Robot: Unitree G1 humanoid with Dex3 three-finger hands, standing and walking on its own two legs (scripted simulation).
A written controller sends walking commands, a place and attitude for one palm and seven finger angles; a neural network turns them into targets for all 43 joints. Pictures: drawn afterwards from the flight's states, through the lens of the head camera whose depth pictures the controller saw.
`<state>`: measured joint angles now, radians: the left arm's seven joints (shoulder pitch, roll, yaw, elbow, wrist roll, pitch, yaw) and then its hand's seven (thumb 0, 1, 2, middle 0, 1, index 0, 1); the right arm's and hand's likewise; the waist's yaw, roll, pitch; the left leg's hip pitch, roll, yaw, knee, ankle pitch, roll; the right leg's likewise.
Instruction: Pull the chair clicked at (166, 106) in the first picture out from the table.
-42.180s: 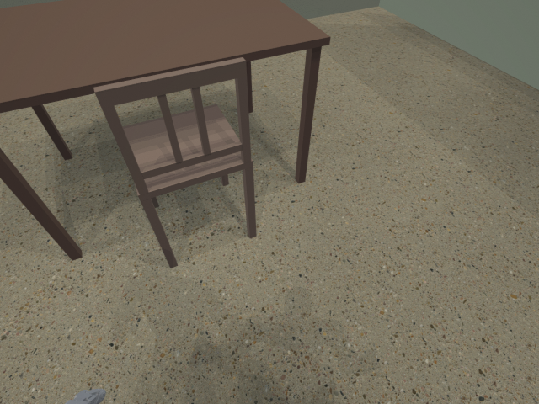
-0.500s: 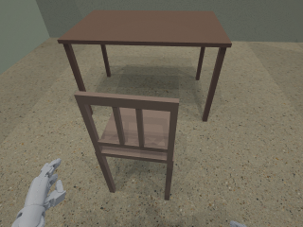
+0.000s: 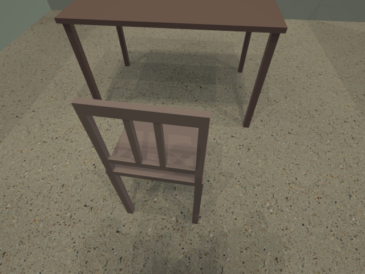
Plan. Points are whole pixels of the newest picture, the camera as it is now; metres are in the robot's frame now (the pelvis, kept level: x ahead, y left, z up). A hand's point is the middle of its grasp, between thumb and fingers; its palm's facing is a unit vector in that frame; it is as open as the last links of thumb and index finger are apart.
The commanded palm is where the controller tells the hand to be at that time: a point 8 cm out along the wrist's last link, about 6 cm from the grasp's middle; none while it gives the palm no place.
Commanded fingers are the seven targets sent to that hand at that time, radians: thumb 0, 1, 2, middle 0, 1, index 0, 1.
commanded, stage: let the arm hang, fingers relaxed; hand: left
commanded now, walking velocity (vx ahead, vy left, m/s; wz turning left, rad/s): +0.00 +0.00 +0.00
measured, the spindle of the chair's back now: (133, 141) +0.51 +0.20 -0.10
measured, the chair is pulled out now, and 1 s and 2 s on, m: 0.53 0.53 0.53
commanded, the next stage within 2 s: look to check the result in 0.46 s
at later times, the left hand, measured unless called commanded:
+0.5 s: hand out of the picture +0.03 +0.16 -0.17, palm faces +0.02 -0.98 -0.21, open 7.4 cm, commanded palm none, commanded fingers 0.00 0.90 0.90 -0.20 -0.30 -0.20 -0.30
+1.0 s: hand out of the picture +0.01 +0.15 -0.17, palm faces +0.03 -0.98 -0.18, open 7.4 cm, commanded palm none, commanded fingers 0.00 0.90 0.90 -0.20 -0.30 -0.20 -0.30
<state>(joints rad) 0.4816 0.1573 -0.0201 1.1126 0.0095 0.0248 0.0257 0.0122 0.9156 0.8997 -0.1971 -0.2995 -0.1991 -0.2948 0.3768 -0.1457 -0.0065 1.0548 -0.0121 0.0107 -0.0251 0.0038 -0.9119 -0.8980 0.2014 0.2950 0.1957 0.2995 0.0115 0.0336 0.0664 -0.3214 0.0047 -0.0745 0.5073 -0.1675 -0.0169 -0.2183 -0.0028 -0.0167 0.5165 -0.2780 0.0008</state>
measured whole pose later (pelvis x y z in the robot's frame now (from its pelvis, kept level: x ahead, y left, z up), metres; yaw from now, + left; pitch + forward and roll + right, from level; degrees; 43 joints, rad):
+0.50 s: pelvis +0.01 -0.01 +0.00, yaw +0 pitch -2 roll +0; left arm 0.29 0.16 0.00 1.02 0.01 0.01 0.03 0.01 0.91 0.90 -0.20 -0.30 -0.20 -0.29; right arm 0.34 -0.14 0.00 1.06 -0.02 0.00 -0.03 0.00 -0.91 -0.90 0.20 0.29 0.20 0.30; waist -0.01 0.03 0.06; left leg -0.27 0.02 -0.08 0.48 -0.17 -0.04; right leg -0.17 0.02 -0.02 0.49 -0.28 -0.02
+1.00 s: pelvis +0.02 -0.01 +0.00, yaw +0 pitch -2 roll +0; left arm 0.32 0.13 -0.01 1.05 0.01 0.01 0.03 0.01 0.90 0.90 -0.20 -0.30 -0.20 -0.30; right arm 0.32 -0.14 0.00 1.06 -0.01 0.00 -0.04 0.00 -0.92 -0.90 0.20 0.30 0.20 0.30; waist 0.00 0.02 0.07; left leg -0.26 0.02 -0.07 0.48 -0.18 -0.03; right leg -0.16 0.01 -0.02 0.48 -0.29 -0.01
